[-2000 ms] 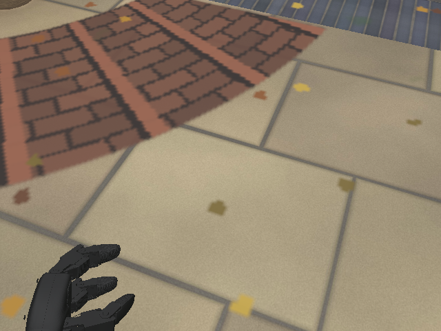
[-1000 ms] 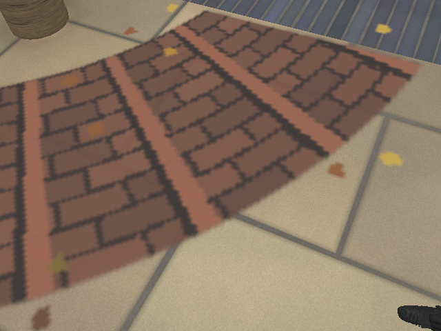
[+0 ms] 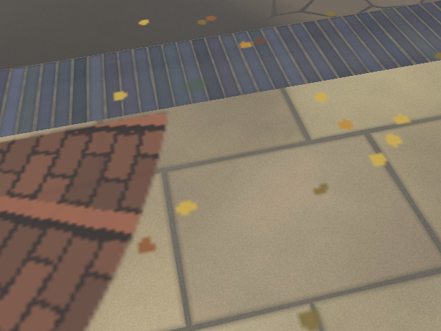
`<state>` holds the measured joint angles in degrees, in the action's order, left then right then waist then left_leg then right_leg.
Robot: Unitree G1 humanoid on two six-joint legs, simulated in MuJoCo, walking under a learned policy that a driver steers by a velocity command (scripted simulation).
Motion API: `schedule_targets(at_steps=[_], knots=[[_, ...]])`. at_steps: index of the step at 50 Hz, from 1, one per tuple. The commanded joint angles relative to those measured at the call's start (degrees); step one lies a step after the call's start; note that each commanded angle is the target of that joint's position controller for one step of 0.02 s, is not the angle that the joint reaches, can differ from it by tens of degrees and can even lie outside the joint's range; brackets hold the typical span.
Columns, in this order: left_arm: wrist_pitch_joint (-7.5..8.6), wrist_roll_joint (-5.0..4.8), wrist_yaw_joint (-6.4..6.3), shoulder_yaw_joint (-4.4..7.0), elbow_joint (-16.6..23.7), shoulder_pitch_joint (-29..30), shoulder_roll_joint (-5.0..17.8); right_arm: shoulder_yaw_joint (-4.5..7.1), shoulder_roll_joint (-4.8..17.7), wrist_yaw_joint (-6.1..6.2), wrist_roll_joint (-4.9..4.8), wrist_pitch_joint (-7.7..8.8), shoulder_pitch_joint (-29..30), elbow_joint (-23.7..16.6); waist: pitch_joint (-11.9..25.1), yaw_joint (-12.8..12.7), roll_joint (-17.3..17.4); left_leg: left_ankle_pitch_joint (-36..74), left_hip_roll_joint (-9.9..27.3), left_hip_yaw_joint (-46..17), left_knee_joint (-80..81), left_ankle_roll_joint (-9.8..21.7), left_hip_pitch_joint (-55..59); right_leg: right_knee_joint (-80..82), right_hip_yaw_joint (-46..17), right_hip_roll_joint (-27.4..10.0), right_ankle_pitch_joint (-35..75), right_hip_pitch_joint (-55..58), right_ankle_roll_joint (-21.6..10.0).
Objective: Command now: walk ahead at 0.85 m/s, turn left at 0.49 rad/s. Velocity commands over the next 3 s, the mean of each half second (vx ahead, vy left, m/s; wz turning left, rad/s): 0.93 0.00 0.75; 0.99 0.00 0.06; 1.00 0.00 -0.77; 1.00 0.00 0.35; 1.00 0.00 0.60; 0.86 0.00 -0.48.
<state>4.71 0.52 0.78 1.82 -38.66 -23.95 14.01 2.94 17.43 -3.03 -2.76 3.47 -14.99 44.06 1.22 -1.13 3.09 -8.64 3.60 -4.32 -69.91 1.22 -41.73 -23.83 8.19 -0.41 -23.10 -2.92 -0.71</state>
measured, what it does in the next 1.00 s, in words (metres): walks ahead, turning left: left foot, then right foot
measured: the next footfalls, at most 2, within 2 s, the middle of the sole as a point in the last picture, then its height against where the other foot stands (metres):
left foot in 0.26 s outside the picture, level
right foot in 0.68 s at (233, 243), level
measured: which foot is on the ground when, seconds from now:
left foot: up 0.00-0.24, down 0.26-0.70, up 0.72-1.00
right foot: down 0.00-0.26, up 0.28-0.66, down 0.68-1.00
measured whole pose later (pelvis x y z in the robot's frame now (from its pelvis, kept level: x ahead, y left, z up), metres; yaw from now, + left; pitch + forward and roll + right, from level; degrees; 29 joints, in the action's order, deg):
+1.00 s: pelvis +0.81 +0.17 +0.01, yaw +25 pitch +0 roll -1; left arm 5.0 -2.1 0.1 3.0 -46.8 -34.4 13.9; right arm -0.4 14.7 -2.3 0.4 7.9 1.6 34.6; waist -1.9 -7.9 1.3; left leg 0.4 3.0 -6.8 -37.9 -0.5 -37.4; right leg -16.9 -7.9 4.6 -18.0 1.1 -2.9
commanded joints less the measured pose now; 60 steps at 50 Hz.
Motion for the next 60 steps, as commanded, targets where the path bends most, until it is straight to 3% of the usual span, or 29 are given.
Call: schedule_targets(at_steps=[1,5,8,11,12,13,14,15,16,17,20,23,26,30,32,34,35,36,37,39,43,47,52,54,55,56,57,58,60], knots=[[2.36,0.85,-0.76,2.05,2.71,3.67,7.01,0.6,3.29,0.08,-0.02,-0.12,6.27,-5.31,-9.37,0.47,-7.5,9.2,1.35,-2.17,1.82,-1.09,-12.93,17.62,-5.45,-13.39,15.77,-0.18,-4.84],[2.54,0.49,-2.09,1.96,-0.96,0.88,7.3,-0.49,1.03,-1.14,0.3,0.38,12.47,-7.18,-11.85,-0.78,-5.0,17.07,-1.28,7.47,17.94,2.08,-4.31,20.08,5.27,-10.3,30.53,-1.29,-0.06],[1.3,0.41,-3.52,2.72,-3.06,-1.67,11.92,-0.12,1.45,-2.38,-0.58,1.08,15.18,-9.54,-8.58,0.5,-9.24,13.39,-6.59,14.88,25.54,5.98,5.42,12.78,7.27,-11.54,69.65,5.25,2.48],[-1.09,0.36,-4.86,4.34,-1.56,4.13,17.2,3.15,8.58,-1.75,-1.45,-0.91,-3.13,-6.85,2.31,12.42,-16.3,3.75,-9.98,15.31,24.22,9.67,25.62,-11.43,6.26,-14.57,98.56,8.53,1.56],[-0.82,0.18,-4.22,4.51,-0.01,8.35,17.42,5.38,13.1,-0.83,-0.76,-2.15,-17.6,-2.94,7.77,18.95,-13.91,4.1,-8.84,10.14,28.06,12.13,43.93,-28.65,4.37,-13.19,92.87,0.06,0.43],[0.64,-0.45,-2.76,2.86,0.33,12.07,10.93,5.33,12.53,0.77,-0.46,-3.32,-22.68,-0.39,4.09,19.88,-1.44,3.96,-5.5,2.35,33.69,13.8,54.03,-53.94,3.21,-3.06,32.07,-16.17,0.95],[3.46,0.08,-1.42,-0.7,3.63,5.1,-0.54,4.59,14.12,0.58,1.66,-2.36,-16.59,-2.19,6.27,7.67,15.2,-0.48,0.53,-18.5,32.25,20.5,62.71,-73.79,-7.37,4.43,-11.77,-37.29,1.1],[5.98,-2.01,-0.59,-1.18,7.55,6.29,2.37,3.64,10.58,0.73,2.73,-1.07,-12.66,-5.47,13.98,7.03,10.43,-26.86,8.64,-42.78,48.55,27.47,64.38,-75.7,-17.55,4.87,-8.26,-47.22,-1.01],[7.06,-3.51,-0.47,-0.05,8.91,12.82,7.74,3.3,7.64,0.69,2.58,0.11,-13.3,-5.89,6.25,7.76,-0.29,-32.96,9.04,-45.36,57.35,23.94,56.42,-69.08,-18.17,2.18,-2.91,-47.49,-2.99],[6.94,-3.11,-0.69,0.24,8.85,13.27,7.66,2.85,6.5,0.3,2.42,1.04,-9.13,-6.27,-0.53,2.9,-9.91,-31.21,8.13,-42.37,58.99,21.2,45.2,-61.42,-17.99,-0.38,2.1,-44.72,-3.3],[4.17,-0.61,-1.4,0.75,6.57,9.05,8.68,2.58,6.02,1.31,2.46,1.78,-0.29,-8.89,-6.43,-3.55,-7.23,-20.24,0.91,-31.08,60.18,20.41,25.51,-50.54,-18.4,-4.35,5.73,-35.88,0.9],[3.23,1.67,-1.88,0.12,9.77,17.56,7.38,1.96,5.06,3.23,1.08,1.72,-1.1,-7.77,-10.0,-0.83,-4.92,-7.01,-4.49,-18.33,60.74,17.84,13.55,-33.13,-12.61,-4.62,14.48,-29.68,4.33],[3.58,1.03,-1.02,-1.29,11.96,26.1,2.6,1.95,5.12,4.19,0.53,1.18,-6.26,-4.63,-7.23,5.5,-1.02,-3.33,-6.71,-11.84,58.65,13.54,10.44,-15.79,-7.78,-1.62,33.13,-17.51,5.26],[4.09,-1.76,-0.58,0.43,13.3,30.68,6.07,1.96,4.89,3.99,0.38,0.73,-11.04,-1.65,-5.78,8.64,2.23,0.99,-1.07,-16.67,53.28,11.94,30.37,-4.17,-10.38,-1.07,31.79,-22.59,3.85],[4.48,-2.07,-0.45,2.27,12.32,25.19,9.21,2.45,6.53,3.99,1.29,-0.03,-10.59,-0.94,-2.21,4.7,3.97,22.9,1.82,-16.91,46.25,10.34,39.93,-3.8,-9.26,0.23,24.96,-20.11,0.97],[3.73,-2.87,-1.33,4.34,7.92,1.6,12.97,2.0,7.15,2.89,4.26,-0.43,-3.54,-3.25,12.05,-9.36,5.52,38.18,0.32,-13.23,20.93,7.18,32.33,-10.05,-10.73,-3.1,17.83,6.83,-4.07],[3.5,-0.72,-1.23,5.14,5.26,-6.83,17.42,-0.06,-1.39,2.7,3.61,0.4,-12.14,-4.29,23.37,-5.74,-13.76,7.24,-7.56,-9.13,-3.91,4.01,13.1,-7.99,-36.21,-15.94,-1.55,29.9,-11.86],[3.89,-0.63,0.44,4.93,2.66,-9.05,15.6,-1.6,-1.79,2.41,-0.17,1.36,-15.79,-3.89,26.28,-4.98,-29.6,-17.54,-9.8,-8.18,-13.73,3.18,-0.05,6.48,-62.5,-22.41,-24.28,35.17,-16.16],[3.36,-1.09,0.01,3.85,3.05,-5.61,9.93,-0.71,3.32,2.61,-1.24,1.64,-7.1,-4.79,13.38,-7.08,-20.26,-14.51,-5.45,-6.18,-15.49,4.15,-7.33,8.63,-58.4,-20.48,-26.27,28.6,-14.32],[2.17,0.12,0.4,3.11,1.54,-2.85,8.7,-1.19,2.99,2.11,1.93,3.3,7.3,-8.55,0.02,-6.12,-2.4,-11.2,-2.41,-2.65,-9.19,4.89,-5.85,9.05,-42.7,-13.77,-4.55,10.77,-12.74],[2.18,-1.35,0.99,1.74,0.58,1.22,5.01,-1.53,0.64,1.6,2.75,3.62,5.37,-9.05,-4.41,1.89,-5.97,-9.23,1.09,-2.62,6.58,2.07,0.33,13.29,-34.93,-8.53,5.77,-2.83,-14.54],[2.17,-2.57,-0.97,3.39,-0.21,1.77,9.53,-2.8,-0.14,0.75,3.81,5.05,16.13,-12.6,-8.5,0.19,-5.84,7.83,-1.0,0.21,29.49,-1.95,11.94,16.72,-27.38,-5.74,11.83,-16.92,-13.11],[0.82,-3.55,-1.37,3.56,-3.06,-4.57,9.24,-0.71,3.95,1.26,1.79,5.39,20.48,-13.38,-7.25,-1.38,-7.55,13.84,-3.47,-0.9,40.67,-2.58,23.81,13.31,-28.82,-7.56,13.45,-11.29,-9.67],[-0.39,-2.74,-1.27,3.66,-3.83,-5.4,9.93,1.33,6.91,1.95,1.53,5.54,14.05,-12.57,-1.95,3.01,-8.91,5.36,-5.06,1.19,41.41,-0.46,32.02,0.15,-27.35,-5.71,31.74,-7.63,-7.16],[-0.72,-1.79,-1.11,3.58,-2.64,-3.15,10.42,2.41,8.53,2.53,1.4,5.37,4.23,-11.06,5.07,8.79,-9.43,3.17,-2.23,-0.1,38.35,1.07,45.05,-13.2,-25.45,-3.31,35.15,-13.0,-5.01],[-0.56,0.45,-1.16,2.08,-0.31,-2.24,6.1,3.6,12.28,3.53,1.62,4.48,-10.79,-8.9,17.09,14.05,-2.68,-10.51,8.72,-11.76,35.78,3.73,63.76,-33.6,-22.21,-0.35,23.76,-23.65,-3.76],[0.33,-3.86,-1.03,-0.28,1.67,-11.32,-1.13,3.97,16.08,2.27,2.54,3.71,-12.12,-7.08,27.16,6.98,22.49,-35.33,22.5,-46.03,48.82,12.65,76.2,-53.04,-18.65,3.29,-7.17,-40.26,-1.79],[-0.01,-5.61,-1.93,0.42,0.55,-6.74,3.82,3.01,9.74,2.38,2.29,3.22,-9.62,-7.73,17.87,8.96,16.5,-41.35,20.19,-47.1,53.89,10.47,70.32,-59.14,-17.76,-0.78,-3.65,-47.62,-2.08],[-0.33,-3.45,-1.96,1.16,2.25,4.95,6.41,2.04,5.48,2.98,2.85,2.54,-5.44,-6.05,3.05,8.78,1.16,-17.85,16.59,-26.69,53.46,8.03,54.74,-58.57,-14.1,-5.15,3.66,-48.61,-2.19]])
Over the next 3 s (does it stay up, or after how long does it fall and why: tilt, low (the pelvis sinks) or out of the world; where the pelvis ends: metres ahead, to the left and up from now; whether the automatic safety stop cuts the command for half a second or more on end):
stays up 2.60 0.57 -0.13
